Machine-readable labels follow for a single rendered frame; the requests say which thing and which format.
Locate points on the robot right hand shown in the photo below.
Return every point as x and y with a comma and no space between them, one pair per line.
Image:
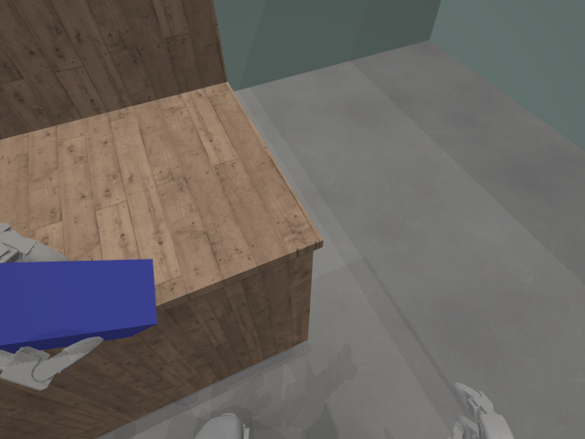
490,424

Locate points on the table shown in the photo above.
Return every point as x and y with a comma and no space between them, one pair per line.
121,139

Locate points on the robot left thigh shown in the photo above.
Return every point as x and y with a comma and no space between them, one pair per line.
224,427

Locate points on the robot left hand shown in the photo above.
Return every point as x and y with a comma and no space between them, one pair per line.
31,367

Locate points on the sponge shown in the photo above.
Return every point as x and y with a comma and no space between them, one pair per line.
46,305

